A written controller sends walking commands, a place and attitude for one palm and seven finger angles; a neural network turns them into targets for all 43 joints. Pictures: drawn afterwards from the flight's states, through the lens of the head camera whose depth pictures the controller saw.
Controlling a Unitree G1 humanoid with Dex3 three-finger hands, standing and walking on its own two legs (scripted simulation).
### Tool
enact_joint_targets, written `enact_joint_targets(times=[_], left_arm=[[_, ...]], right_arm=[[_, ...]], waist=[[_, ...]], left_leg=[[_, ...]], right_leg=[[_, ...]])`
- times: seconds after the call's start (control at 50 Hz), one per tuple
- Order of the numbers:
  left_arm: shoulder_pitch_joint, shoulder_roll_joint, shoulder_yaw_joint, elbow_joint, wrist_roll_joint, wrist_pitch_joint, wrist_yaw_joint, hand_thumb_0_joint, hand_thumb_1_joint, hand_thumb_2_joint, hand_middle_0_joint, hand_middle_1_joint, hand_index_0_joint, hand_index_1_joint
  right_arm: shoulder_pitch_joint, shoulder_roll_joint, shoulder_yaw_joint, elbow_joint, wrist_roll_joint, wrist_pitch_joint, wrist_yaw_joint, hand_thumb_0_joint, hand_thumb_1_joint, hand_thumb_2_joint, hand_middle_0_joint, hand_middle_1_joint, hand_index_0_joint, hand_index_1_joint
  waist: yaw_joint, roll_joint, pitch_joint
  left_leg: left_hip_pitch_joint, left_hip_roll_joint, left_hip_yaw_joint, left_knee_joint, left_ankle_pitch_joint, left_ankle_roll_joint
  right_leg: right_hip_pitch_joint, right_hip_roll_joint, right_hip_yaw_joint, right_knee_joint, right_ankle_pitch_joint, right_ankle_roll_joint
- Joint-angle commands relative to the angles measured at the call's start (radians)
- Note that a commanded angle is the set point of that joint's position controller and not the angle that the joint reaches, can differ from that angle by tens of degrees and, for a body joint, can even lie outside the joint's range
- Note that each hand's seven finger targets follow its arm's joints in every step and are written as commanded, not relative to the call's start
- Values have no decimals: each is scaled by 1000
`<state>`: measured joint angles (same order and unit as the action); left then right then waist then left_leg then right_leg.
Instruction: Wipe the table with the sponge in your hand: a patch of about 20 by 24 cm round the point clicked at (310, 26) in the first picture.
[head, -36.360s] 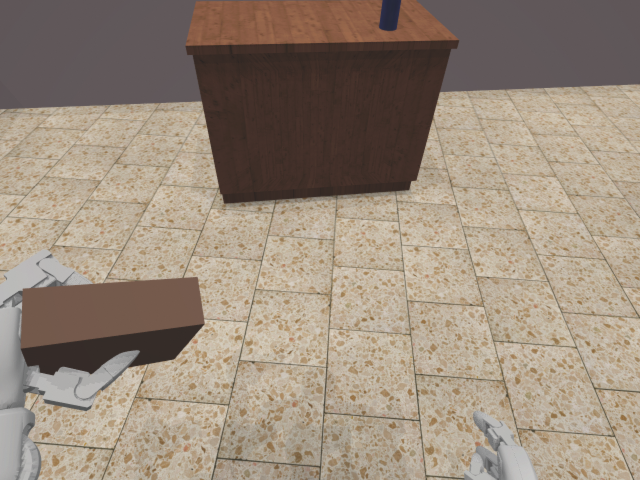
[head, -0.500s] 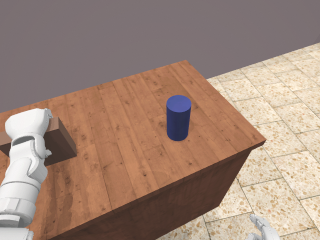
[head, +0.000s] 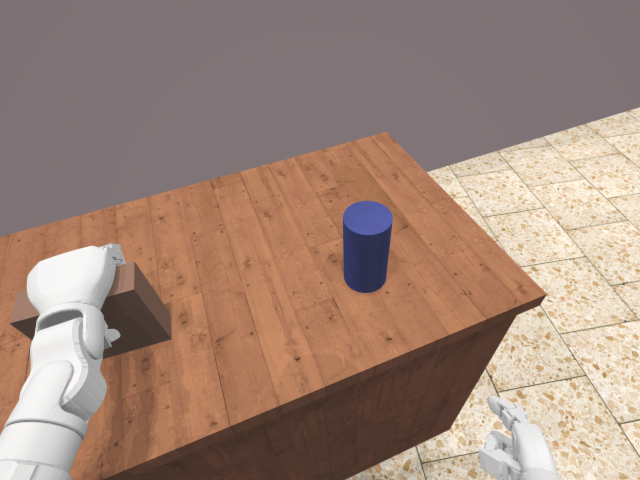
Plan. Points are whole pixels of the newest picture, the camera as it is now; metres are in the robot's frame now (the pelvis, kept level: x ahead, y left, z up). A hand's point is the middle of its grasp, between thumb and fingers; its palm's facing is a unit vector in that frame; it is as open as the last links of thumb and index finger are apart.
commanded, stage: wipe back along the first lane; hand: left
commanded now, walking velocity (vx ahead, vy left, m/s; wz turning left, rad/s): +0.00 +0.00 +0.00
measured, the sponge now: (109, 325) +0.28 +0.34 +0.03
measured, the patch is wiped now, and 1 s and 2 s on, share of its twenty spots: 1.00 1.00 1.00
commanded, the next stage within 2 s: lift the sponge slowly off the table in 0.58 s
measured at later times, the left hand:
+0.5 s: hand (93, 340) +0.24 +0.30 +0.08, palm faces +0.05 -0.03 -1.00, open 8.9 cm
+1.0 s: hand (92, 365) +0.20 +0.29 +0.08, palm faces +0.06 -0.06 -1.00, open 8.9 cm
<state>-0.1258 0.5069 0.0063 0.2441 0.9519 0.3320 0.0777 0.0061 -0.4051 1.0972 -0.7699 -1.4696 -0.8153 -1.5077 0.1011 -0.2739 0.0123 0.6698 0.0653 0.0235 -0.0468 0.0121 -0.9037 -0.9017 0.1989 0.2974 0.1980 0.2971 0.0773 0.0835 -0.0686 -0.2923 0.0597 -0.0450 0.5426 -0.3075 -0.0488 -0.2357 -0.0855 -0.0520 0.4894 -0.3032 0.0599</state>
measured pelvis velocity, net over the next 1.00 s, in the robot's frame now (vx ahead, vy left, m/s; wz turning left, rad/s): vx -0.02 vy -0.02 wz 0.01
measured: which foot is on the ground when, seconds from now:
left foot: down 0.00-1.00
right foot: down 0.00-1.00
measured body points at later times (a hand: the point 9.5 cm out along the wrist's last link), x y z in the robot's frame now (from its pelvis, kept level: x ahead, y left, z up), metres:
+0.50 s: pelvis +0.00 -0.01 +0.00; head -0.01 -0.04 +0.45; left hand +0.23 +0.30 +0.13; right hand +0.23 -0.22 -0.08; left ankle -0.02 +0.15 -0.73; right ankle -0.04 -0.16 -0.73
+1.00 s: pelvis -0.02 -0.02 +0.00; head -0.04 -0.05 +0.45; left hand +0.20 +0.29 +0.14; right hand +0.23 -0.22 -0.07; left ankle -0.02 +0.15 -0.73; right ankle -0.04 -0.16 -0.73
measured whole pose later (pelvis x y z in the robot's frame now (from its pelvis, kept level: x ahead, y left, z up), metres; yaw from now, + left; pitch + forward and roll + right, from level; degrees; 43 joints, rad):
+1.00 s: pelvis -0.02 -0.02 +0.00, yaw +0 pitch -2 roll -1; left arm 0.13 0.46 -0.05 -0.07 0.94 0.40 0.06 0.02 -0.41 1.08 -0.78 -1.46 -0.84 -1.49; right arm 0.06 -0.26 0.03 0.66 0.05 -0.03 -0.05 0.01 -0.90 -0.90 0.20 0.30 0.20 0.30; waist 0.12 0.10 -0.04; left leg -0.22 0.07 -0.06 0.54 -0.29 -0.07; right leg -0.18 -0.07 -0.06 0.53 -0.31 0.04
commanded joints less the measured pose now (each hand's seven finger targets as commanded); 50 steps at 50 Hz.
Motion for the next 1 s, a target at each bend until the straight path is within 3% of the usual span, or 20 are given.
enact_joint_targets(times=[0.0, 0.02, 0.04, 0.12, 0.14, 0.16, 0.32, 0.34, 0.42, 0.44, 0.56, 0.64, 0.66, 0.72, 0.74, 0.78, 0.82, 0.88, 0.92, 0.98], left_arm=[[-20, 144, 69, -156, -36, 20, -20, 0, 100, 1300, -1200, -1600, -1200, -1600], [-15, 175, 107, -167, -39, 20, -16, 0, 100, 1300, -1200, -1600, -1200, -1600], [3, 141, 75, -181, -42, 27, -19, 0, 100, 1300, -1200, -1600, -1200, -1600], [46, 166, 110, -229, -44, 35, -12, 0, 100, 1300, -1200, -1600, -1200, -1600], [50, 113, 56, -237, -43, 41, -15, 0, 100, 1300, -1200, -1600, -1200, -1600], [73, 104, 54, -256, -44, 40, -14, 0, 100, 1300, -1200, -1600, -1200, -1600], [117, 116, 70, -316, -43, 57, -4, 0, 100, 1300, -1200, -1600, -1200, -1600], [128, 73, 26, -329, -47, 62, -8, 0, 100, 1300, -1200, -1600, -1200, -1600], [135, 90, 40, -338, -37, 69, -6, 0, 100, 1300, -1200, -1600, -1200, -1600], [153, 46, -2, -351, -39, 71, -9, 0, 100, 1300, -1200, -1600, -1200, -1600], [184, 61, 11, -371, -37, 77, -2, 0, 100, 1300, -1200, -1600, -1200, -1600], [252, 18, -17, -415, -40, 84, 1, 0, 100, 1300, -1200, -1600, -1200, -1600], [254, 18, -20, -415, -40, 85, 0, 0, 100, 1300, -1200, -1600, -1200, -1600], [201, 108, 53, -444, -30, 87, 9, 0, 100, 1300, -1200, -1600, -1200, -1600], [180, 66, 8, -453, -35, 90, 5, 0, 100, 1300, -1200, -1600, -1200, -1600], [192, 97, 37, -422, -30, 92, 3, 0, 100, 1300, -1200, -1600, -1200, -1600], [136, 134, 62, -468, -17, 84, 3, 0, 100, 1300, -1200, -1600, -1200, -1600], [138, 106, 27, -456, -14, 80, -8, 0, 100, 1300, -1200, -1600, -1200, -1600], [85, 148, 63, -482, -9, 67, -4, 0, 100, 1300, -1200, -1600, -1200, -1600], [99, 124, 41, -483, -12, 53, -7, 0, 100, 1300, -1200, -1600, -1200, -1600]], right_arm=[[-155, -121, -39, -170, -8, -55, -1, 0, -900, -900, 200, 300, 200, 300], [-161, -125, -41, -167, -10, -56, -1, 0, -900, -900, 200, 300, 200, 300], [-162, -121, -37, -178, -11, -57, -2, 0, -900, -900, 200, 300, 200, 300], [-179, -119, -38, -175, -12, -62, 2, 0, -900, -900, 200, 300, 200, 300], [-176, -116, -34, -186, -11, -64, 1, 0, -900, -900, 200, 300, 200, 300], [-176, -111, -35, -183, -8, -68, 5, 0, -900, -900, 200, 300, 200, 300], [-214, -110, -33, -187, -11, -72, 1, 0, -900, -900, 200, 300, 200, 300], [-211, -106, -27, -201, -11, -76, 1, 0, -900, -900, 200, 300, 200, 300], [-232, -104, -27, -190, -10, -77, 2, 0, -900, -900, 200, 300, 200, 300], [-222, -101, -25, -201, -11, -80, 2, 0, -900, -900, 200, 300, 200, 300], [-241, -96, -22, -192, -11, -84, 5, 0, -900, -900, 200, 300, 200, 300], [-249, -92, -22, -208, -13, -90, 8, 0, -900, -900, 200, 300, 200, 300], [-252, -89, -21, -199, -11, -90, 10, 0, -900, -900, 200, 300, 200, 300], [-267, -95, -23, -194, -17, -89, 3, 0, -900, -900, 200, 300, 200, 300], [-258, -91, -17, -206, -16, -93, 0, 0, -900, -900, 200, 300, 200, 300], [-249, -96, -21, -191, -19, -91, -4, 0, -900, -900, 200, 300, 200, 300], [-266, -93, -18, -193, -18, -96, -7, 0, -900, -900, 200, 300, 200, 300], [-253, -89, -17, -192, -20, -102, -9, 0, -900, -900, 200, 300, 200, 300], [-266, -86, -15, -189, -20, -111, -12, 0, -900, -900, 200, 300, 200, 300], [-253, -83, -18, -186, -24, -119, -13, 0, -900, -900, 200, 300, 200, 300]], waist=[[19, -85, -191], [22, -94, -190], [24, -82, -180], [31, -75, -172], [26, -69, -165], [25, -69, -173], [36, -90, -141], [37, -74, -142], [37, -80, -124], [39, -80, -129], [38, -102, -96], [54, -92, -110], [47, -96, -103], [55, -84, -100], [51, -73, -101], [55, -94, -88], [51, -56, -106], [53, -49, -90], [50, -37, -104], [56, -31, -100]], left_leg=[[94, -86, 64, -35, 409, 77], [97, -81, 60, -34, 415, 75], [91, -87, 63, -35, 410, 76], [94, -82, 56, -36, 416, 72], [93, -87, 61, -33, 417, 74], [100, -82, 59, -30, 430, 73], [96, -79, 51, -46, 360, 70], [93, -87, 56, -44, 357, 73], [96, -79, 51, -53, 331, 68], [94, -85, 54, -48, 339, 72], [82, -80, 54, -54, 295, 68], [89, -84, 56, -52, 308, 70], [89, -80, 57, -54, 302, 68], [92, -80, 49, -59, 285, 68], [93, -87, 56, -56, 284, 71], [92, -85, 56, -55, 288, 71], [106, -85, 50, -63, 277, 68], [103, -89, 51, -62, 282, 70], [119, -85, 47, -70, 271, 68], [120, -90, 48, -69, 285, 70]], right_leg=[[96, 100, -82, -16, 433, -94], [101, 103, -82, -14, 434, -96], [96, 103, -85, -15, 421, -95], [102, 102, -81, -12, 423, -96], [93, 103, -85, -11, 422, -96], [93, 100, -87, -7, 431, -94], [86, 105, -79, -17, 360, -97], [86, 104, -83, -16, 352, -96], [79, 105, -76, -22, 322, -98], [81, 106, -83, -17, 327, -98], [68, 104, -77, -25, 285, -93], [83, 107, -79, -19, 295, -97], [77, 103, -76, -22, 294, -93], [84, 106, -63, -26, 270, -97], [78, 105, -69, -25, 268, -96], [79, 105, -67, -28, 278, -96], [83, 106, -57, -31, 250, -99], [77, 106, -68, -35, 248, -100], [80, 108, -57, -40, 228, -102], [85, 107, -66, -44, 245, -103]])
